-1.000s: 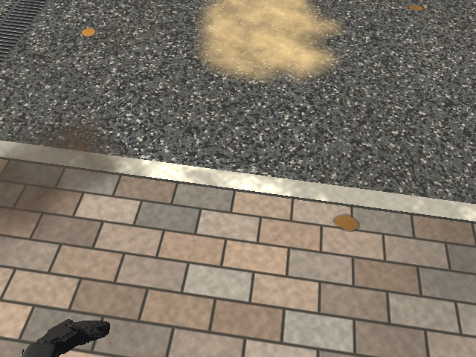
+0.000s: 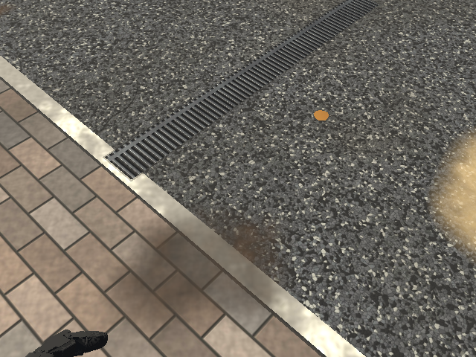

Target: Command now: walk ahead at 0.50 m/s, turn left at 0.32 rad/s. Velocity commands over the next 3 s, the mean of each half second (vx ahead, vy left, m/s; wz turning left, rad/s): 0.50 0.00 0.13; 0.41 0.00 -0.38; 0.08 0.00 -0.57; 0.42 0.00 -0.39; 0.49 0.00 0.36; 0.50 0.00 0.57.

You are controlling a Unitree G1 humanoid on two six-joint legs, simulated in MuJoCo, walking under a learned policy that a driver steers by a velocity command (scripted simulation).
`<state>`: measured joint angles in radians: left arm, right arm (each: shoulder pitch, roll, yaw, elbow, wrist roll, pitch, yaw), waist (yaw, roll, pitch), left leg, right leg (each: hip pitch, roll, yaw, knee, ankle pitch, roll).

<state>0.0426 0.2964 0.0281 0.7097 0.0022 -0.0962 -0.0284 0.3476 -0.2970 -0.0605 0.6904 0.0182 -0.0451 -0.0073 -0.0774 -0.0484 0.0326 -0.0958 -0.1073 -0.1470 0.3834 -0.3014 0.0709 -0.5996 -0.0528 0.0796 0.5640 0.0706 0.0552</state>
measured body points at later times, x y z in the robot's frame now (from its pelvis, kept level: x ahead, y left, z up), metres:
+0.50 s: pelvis +0.27 -0.03 +0.00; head +0.31 -0.03 +0.45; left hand +0.25 +0.25 -0.12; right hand +0.52 -0.24 -0.08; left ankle +0.44 +0.13 -0.70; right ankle +0.19 -0.14 -0.74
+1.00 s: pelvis +0.53 +0.00 +0.00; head +0.56 -0.01 +0.44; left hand +0.76 +0.22 -0.09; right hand +0.53 -0.29 -0.13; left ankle +0.46 +0.12 -0.74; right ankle +0.67 -0.15 -0.71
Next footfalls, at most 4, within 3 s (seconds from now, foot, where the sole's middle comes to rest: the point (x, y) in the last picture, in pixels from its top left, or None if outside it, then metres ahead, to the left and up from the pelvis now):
0.08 right None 0.23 -0.14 -0.78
0.60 left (179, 349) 0.50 0.12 -0.78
1.06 right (265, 274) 0.71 -0.14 -0.78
1.46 left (186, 283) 0.69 0.10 -0.78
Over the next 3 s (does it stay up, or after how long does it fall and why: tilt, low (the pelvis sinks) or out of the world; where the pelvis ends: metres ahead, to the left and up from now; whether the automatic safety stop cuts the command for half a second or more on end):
stays up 1.18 -0.45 -0.01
